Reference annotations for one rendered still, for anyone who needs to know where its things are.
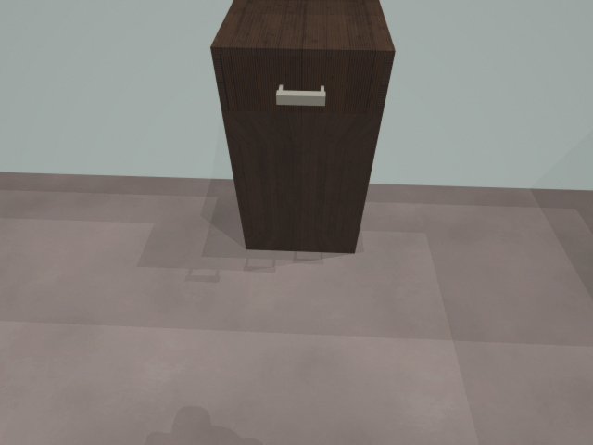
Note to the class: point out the drawer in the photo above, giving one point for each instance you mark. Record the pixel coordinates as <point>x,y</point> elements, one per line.
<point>351,84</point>

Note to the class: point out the cabinet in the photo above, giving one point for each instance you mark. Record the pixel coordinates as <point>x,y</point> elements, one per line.
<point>301,179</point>

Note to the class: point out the handle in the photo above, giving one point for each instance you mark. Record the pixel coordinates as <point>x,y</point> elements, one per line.
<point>300,98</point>

